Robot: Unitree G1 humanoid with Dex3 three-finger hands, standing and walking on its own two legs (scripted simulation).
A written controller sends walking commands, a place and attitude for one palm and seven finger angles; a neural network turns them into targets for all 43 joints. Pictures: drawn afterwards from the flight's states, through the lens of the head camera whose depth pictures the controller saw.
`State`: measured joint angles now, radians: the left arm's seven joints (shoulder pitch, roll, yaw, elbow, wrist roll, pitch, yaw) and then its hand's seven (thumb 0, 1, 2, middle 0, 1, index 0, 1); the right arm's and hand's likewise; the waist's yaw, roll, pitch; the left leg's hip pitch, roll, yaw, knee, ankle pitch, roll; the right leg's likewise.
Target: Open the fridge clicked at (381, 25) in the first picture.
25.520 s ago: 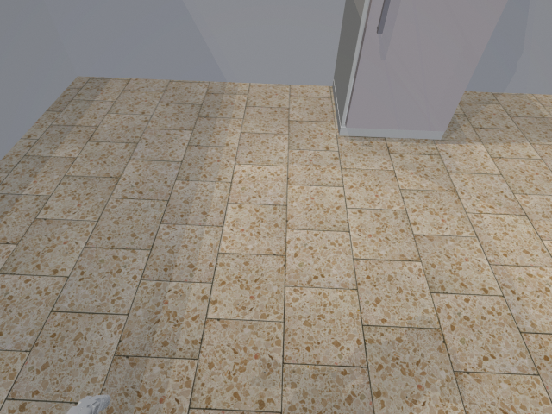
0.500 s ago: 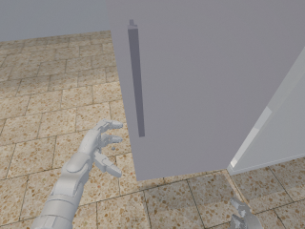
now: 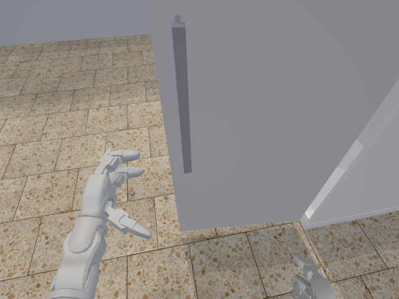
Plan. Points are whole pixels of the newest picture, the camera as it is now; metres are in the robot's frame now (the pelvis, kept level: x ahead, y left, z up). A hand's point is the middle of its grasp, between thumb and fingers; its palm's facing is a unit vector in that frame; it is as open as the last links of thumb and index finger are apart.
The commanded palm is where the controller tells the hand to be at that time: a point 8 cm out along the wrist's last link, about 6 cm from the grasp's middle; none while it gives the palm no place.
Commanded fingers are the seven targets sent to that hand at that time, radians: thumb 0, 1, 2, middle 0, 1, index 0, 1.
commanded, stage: draw the hand back to the body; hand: left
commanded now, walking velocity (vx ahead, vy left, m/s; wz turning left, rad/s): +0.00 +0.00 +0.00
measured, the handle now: (183, 111) +0.50 +0.08 +0.11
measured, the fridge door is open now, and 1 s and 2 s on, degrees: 84 84 84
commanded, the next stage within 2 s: step back with the hand held close in 1.30 s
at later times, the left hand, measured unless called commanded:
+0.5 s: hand (75, 195) +0.25 +0.22 +0.14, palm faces +0.27 -0.92 -0.28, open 12.9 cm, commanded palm +0.20 +0.26 +0.16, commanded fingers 0.00 0.17 0.55 -0.22 -0.73 -0.22 -0.73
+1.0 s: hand (0, 183) +0.22 +0.29 +0.20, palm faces +0.49 -0.78 -0.39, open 8.1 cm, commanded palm +0.17 +0.32 +0.21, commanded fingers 0.00 0.90 0.90 -0.20 -0.30 -0.20 -0.30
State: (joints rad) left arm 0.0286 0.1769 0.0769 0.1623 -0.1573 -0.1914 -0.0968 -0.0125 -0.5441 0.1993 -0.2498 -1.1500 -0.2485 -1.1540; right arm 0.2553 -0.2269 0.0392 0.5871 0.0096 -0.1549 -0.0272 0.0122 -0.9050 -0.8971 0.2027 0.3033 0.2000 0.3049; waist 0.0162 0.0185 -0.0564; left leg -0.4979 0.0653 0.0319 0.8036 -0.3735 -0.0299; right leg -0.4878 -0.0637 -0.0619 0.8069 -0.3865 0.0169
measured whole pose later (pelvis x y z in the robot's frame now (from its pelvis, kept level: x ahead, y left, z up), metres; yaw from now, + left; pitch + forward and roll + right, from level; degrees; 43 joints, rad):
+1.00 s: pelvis +0.04 +0.01 +0.04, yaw +0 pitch -5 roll +0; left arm 0.41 0.36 0.37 -0.37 -0.07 -0.04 0.09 0.01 0.72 0.81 -0.22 -0.40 -0.21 -0.41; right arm 0.21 -0.22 0.03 0.65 -0.02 -0.15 -0.08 0.01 -0.90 -0.90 0.20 0.30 0.20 0.30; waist 0.09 0.05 0.01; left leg -0.07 0.04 0.06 0.42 -0.26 -0.01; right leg -0.06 -0.07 -0.06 0.40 -0.25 0.04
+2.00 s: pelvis -0.04 +0.03 +0.02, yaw +0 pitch -1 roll -1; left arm 0.49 0.40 0.44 -0.49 -0.01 -0.23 0.13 0.01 0.89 0.90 -0.21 -0.30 -0.21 -0.31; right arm 0.22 -0.21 0.01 0.56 -0.01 -0.12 -0.09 0.01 -0.90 -0.90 0.20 0.30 0.20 0.30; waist 0.02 -0.01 0.04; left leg -0.38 0.04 0.04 0.60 -0.21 0.02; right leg -0.33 -0.07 -0.06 0.53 -0.18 0.05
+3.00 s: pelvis -0.19 +0.02 +0.03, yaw -4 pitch +4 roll -2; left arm 0.45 0.44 0.44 -0.54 -0.06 -0.27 0.14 0.01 0.89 0.90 -0.21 -0.30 -0.21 -0.31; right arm 0.15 -0.13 0.03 0.61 -0.05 -0.19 -0.05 0.01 -0.90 -0.90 0.21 0.30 0.20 0.31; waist 0.06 -0.06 -0.04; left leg -0.49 0.08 0.11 0.39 0.03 0.01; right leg -0.13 0.01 0.01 0.41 -0.36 -0.05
